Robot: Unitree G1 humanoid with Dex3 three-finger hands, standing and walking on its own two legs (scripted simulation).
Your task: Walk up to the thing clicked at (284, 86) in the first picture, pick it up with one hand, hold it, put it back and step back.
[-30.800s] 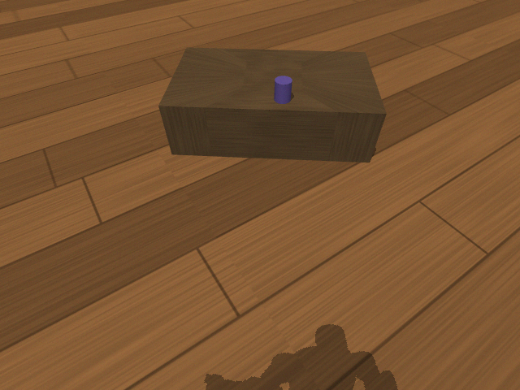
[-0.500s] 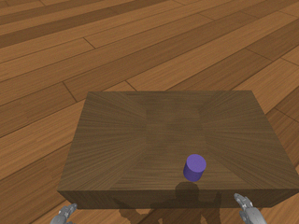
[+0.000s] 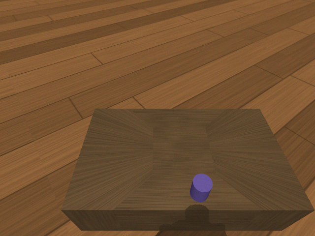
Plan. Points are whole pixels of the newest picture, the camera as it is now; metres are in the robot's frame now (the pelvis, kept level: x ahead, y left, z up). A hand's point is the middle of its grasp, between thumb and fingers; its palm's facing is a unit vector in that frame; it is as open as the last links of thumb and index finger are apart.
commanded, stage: stand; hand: right
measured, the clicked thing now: (200, 188) +0.43 -0.19 -0.39
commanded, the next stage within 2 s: step back in 1.82 s
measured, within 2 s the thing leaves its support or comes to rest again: neither
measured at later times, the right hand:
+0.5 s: hand out of the picture +0.03 -0.24 -0.16, palm faces -0.03 +0.94 -0.33, open 7.4 cm
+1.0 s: hand out of the picture +0.09 -0.24 -0.15, palm faces -0.04 +0.94 -0.34, open 7.4 cm
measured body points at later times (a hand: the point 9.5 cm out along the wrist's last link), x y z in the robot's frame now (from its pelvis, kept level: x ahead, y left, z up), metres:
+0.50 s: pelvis -0.01 +0.00 +0.00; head +0.00 +0.00 +0.45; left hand +0.05 +0.30 -0.13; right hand +0.03 -0.29 -0.14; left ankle +0.00 +0.14 -0.74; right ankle +0.03 -0.12 -0.74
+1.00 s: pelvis +0.02 +0.01 +0.01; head +0.03 +0.01 +0.46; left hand +0.09 +0.30 -0.13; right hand +0.09 -0.29 -0.13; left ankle +0.00 +0.14 -0.74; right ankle +0.03 -0.12 -0.74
